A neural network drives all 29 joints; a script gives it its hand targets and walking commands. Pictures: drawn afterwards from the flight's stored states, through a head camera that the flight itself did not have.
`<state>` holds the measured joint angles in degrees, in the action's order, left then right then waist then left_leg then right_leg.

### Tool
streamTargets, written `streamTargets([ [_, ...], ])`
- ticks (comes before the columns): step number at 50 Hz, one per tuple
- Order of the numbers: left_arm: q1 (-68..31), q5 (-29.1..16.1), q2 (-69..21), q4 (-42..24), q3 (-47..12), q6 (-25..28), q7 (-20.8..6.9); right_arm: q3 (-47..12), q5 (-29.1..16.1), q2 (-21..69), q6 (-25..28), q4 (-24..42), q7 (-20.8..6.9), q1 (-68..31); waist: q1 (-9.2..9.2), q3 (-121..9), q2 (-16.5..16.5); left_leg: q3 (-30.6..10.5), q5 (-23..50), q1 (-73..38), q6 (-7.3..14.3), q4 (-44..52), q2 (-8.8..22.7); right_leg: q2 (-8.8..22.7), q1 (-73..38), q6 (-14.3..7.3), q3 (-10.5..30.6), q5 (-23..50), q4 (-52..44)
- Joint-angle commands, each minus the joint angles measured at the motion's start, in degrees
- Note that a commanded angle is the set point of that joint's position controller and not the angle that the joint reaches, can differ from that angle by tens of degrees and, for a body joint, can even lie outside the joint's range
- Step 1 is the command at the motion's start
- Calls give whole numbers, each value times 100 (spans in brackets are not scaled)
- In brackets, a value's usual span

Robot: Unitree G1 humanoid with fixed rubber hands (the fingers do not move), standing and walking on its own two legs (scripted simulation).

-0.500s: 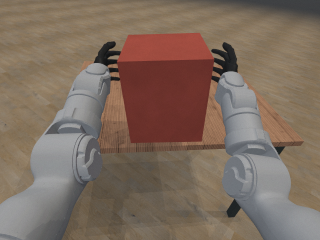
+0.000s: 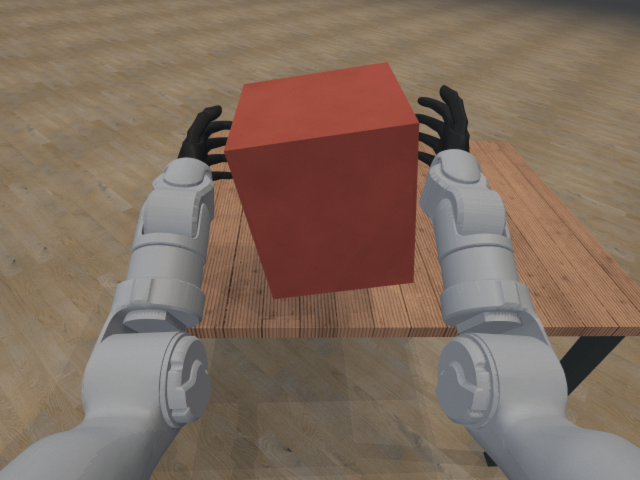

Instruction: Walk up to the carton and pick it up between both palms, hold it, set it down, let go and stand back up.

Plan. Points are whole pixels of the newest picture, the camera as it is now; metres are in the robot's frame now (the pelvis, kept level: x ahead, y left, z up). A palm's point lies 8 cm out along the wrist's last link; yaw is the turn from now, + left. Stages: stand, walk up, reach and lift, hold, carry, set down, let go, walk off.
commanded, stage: hold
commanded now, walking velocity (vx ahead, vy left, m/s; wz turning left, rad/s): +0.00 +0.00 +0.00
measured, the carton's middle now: (328, 183) +0.50 -0.02 +0.17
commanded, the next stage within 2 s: none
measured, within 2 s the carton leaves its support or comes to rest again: neither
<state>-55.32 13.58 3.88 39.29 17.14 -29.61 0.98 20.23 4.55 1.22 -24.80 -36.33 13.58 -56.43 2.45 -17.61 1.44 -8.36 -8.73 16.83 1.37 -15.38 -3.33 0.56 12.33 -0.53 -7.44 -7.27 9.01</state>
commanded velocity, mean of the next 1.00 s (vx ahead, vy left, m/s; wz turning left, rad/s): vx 0.00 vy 0.00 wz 0.00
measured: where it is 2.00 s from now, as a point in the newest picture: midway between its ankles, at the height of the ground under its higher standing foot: outside the picture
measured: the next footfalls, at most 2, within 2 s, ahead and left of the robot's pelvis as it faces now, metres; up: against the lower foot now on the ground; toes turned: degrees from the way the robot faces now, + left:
none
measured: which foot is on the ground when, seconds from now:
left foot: down 0.00-1.00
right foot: down 0.00-1.00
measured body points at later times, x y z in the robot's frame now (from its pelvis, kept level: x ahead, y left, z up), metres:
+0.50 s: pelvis +0.02 +0.00 +0.02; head +0.01 +0.00 +0.47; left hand +0.39 +0.16 +0.22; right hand +0.40 -0.15 +0.22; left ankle -0.02 +0.11 -0.73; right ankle -0.04 -0.11 -0.74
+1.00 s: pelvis -0.08 -0.02 +0.00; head -0.10 +0.00 +0.45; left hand +0.34 +0.11 +0.23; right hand +0.32 -0.19 +0.24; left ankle -0.03 +0.10 -0.75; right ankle -0.05 -0.11 -0.75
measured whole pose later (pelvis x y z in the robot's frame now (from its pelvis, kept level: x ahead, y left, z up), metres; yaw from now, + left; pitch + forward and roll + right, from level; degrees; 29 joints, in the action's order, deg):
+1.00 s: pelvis -0.08 -0.02 +0.00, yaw -5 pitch +1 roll +1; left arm -52.0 21.7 -3.9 20.4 24.2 -43.6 -4.5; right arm 17.0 2.8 1.1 -26.6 -27.8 11.3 -48.8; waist 0.1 -6.4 3.5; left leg 0.0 -0.8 9.1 0.5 -8.3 -1.0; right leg -0.6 11.9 -2.5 -3.4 -3.9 14.2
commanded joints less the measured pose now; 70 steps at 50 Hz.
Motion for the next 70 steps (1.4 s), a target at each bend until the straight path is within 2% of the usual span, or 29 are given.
streamTargets([
  [1,-3838,-623,-3529,-2104,-1676,135,-1209,-1562,-597,2312,-51,862,-1070,-3392,206,-2250,-630,162,3499,-1398,-403,8,220,-139,-1261,-343,-87,1957,83],
  [3,-3945,-505,-3315,-2343,-1668,-34,-1181,-1410,-510,1971,11,987,-1255,-3517,123,-2158,-713,163,3039,-1218,-454,30,182,-182,-1123,-341,-126,1474,79],
  [5,-2782,-771,-3810,-3316,-2167,-306,-1185,-2361,-1013,2501,87,2296,-1055,-2676,-42,-2790,-480,91,5281,-2126,-336,-254,-56,22,-1869,-194,-125,3806,236],
  [6,-2713,-781,-3715,-3606,-2255,-518,-1255,-2423,-1065,2281,11,2330,-1003,-2879,70,-2080,-599,73,5737,-2630,-450,-343,44,-110,-903,-132,-224,2828,2],
  [7,-2527,-619,-3472,-3640,-2147,-637,-1272,-2518,-1112,2101,11,2353,-996,-2784,-90,-2484,-724,135,6086,-3070,-522,-334,83,-194,-759,-132,-125,2584,-284],
  [9,-2542,-551,-3004,-3703,-2086,-819,-1359,-2244,-886,1802,9,2599,-1063,-2832,-125,-2671,-191,88,5240,-2891,-525,-332,-41,-285,-887,-41,-223,2253,-223],
  [12,-2409,-756,-2940,-4472,-2437,-951,-1399,-2461,-908,1807,8,3205,-1098,-2657,-119,-2773,120,228,5100,-2671,-559,-145,-35,-210,-1499,48,-230,2850,111],
  [14,-2313,-831,-2934,-4439,-2592,-1087,-1424,-2161,-714,1380,-65,3154,-1131,-2539,-15,-2370,-332,167,5886,-3375,-583,-281,-35,-374,-311,124,-217,1947,-57],
  [16,-1167,-852,-2988,-4780,-2522,-1229,-1418,-2560,-873,1621,-66,3711,-1056,-1791,-330,-2500,-244,157,6775,-3910,-533,-666,-82,-430,-234,246,-256,2689,55],
  [19,-1314,-1231,-2907,-5605,-2992,-1418,-1476,-3027,-1293,1666,-135,4258,-779,-1991,-125,-2962,-252,114,7579,-4569,-619,-857,-15,-455,69,309,-267,2658,-167],
  [22,-1160,-1136,-2391,-5562,-2831,-1582,-1605,-3109,-1193,1536,-269,4341,-623,-1845,-172,-2766,200,272,6049,-3405,-704,-307,-140,-399,-1271,190,-153,3110,-140],
  [23,-1545,-1204,-2402,-5518,-2936,-1602,-1638,-2982,-1159,1551,-346,4179,-626,-1861,-200,-2582,-34,381,5286,-3042,-700,38,-182,-249,-1617,171,-6,3025,117],
  [26,-1754,-1163,-2314,-5167,-2856,-1638,-1646,-2638,-991,1471,-548,3903,-642,-1999,-156,-1381,-99,431,3384,-1761,-551,739,-35,-138,-1586,123,70,1769,320],
  [31,-511,-1212,-2079,-5770,-2499,-2175,-1858,-3009,-1767,1466,-957,4286,-284,-1212,208,-827,-121,444,6662,-3471,-667,663,200,-105,-1411,281,238,4013,-617],
  [33,-674,-860,-1569,-5494,-2000,-2304,-2028,-2767,-1563,1226,-1025,3812,-275,-1225,46,-941,-41,672,5615,-2813,-713,1152,117,-60,-2326,301,292,4162,-819],
  [35,-987,-814,-1606,-5682,-1959,-2213,-2111,-2731,-1330,1367,-918,3827,-244,-1240,220,-1181,84,865,4652,-2180,-650,1665,-2,-21,-3490,306,317,4541,-659],
  [36,-1137,-872,-1779,-5582,-2036,-2177,-2102,-2950,-1401,1394,-845,3922,-231,-1258,41,-1342,52,963,4315,-2172,-637,1725,-78,-35,-3691,299,214,4691,-579],
  [39,-2077,-252,-1707,-4537,-1422,-1924,-1970,-2167,-977,1015,-643,2616,-492,-1780,59,-725,-323,1088,2412,-1460,-534,1895,-92,-233,-2707,140,59,1650,-602],
  [41,-2385,-186,-1745,-3999,-1361,-1814,-1726,-1951,-927,929,-461,2454,-718,-2459,-152,-1175,189,1125,2003,-1662,-381,1389,28,-310,-2108,163,-33,1018,63],
  [45,-3106,93,-1963,-3165,-730,-1130,-1285,-1991,-813,1444,129,2144,-995,-3372,-643,-2021,34,1242,1056,-580,117,868,-117,-248,-2587,174,165,962,791],
  [47,-3435,-62,-2309,-2971,-933,-813,-1140,-1974,-782,1634,320,2276,-869,-3525,-558,-2110,-264,1355,1004,-279,142,697,-190,-222,-2487,126,311,1503,1193],
  [48,-3938,-11,-2332,-2396,-742,-668,-1101,-1650,-521,1517,356,1781,-908,-3911,-463,-1542,60,1312,399,164,159,769,-124,-280,-1872,114,267,666,982],
  [55,-4397,338,-2361,89,-203,189,-887,-54,817,1405,600,-312,-1419,-4080,-269,-2125,-228,1218,277,527,293,118,-113,-267,-1036,-67,260,-374,668],
  [57,-4341,201,-2471,321,-152,336,-839,-218,699,1724,608,-384,-1575,-4035,-204,-2012,100,1131,463,562,358,19,-34,-282,-733,-82,210,-238,448],
  [62,-4927,53,-2445,770,-24,617,-745,-217,554,2024,590,-704,-1780,-4515,-224,-2013,0,1046,657,641,403,-214,22,-81,-725,-250,310,-379,265],
  [65,-5223,371,-1989,1454,381,658,-827,109,651,1718,625,-1413,-1961,-4821,-219,-1875,431,989,606,308,334,-808,-163,93,66,-406,617,-1585,155],
  [66,-5110,310,-2088,1230,312,648,-835,31,482,1774,647,-1269,-2021,-4811,-198,-1946,404,934,943,-18,300,-945,-205,65,181,-466,549,-1369,163],
  [69,-6114,318,-1949,1709,422,705,-761,609,726,1447,668,-2004,-2427,-5570,-322,-2027,-206,876,-565,1088,366,-432,120,-68,-233,-525,389,-1420,807],
  [70,-5446,310,-2125,1563,254,746,-776,51,334,1738,764,-1657,-2478,-5169,-386,-2394,92,839,186,619,343,-680,150,141,-458,-591,656,-1023,747],
])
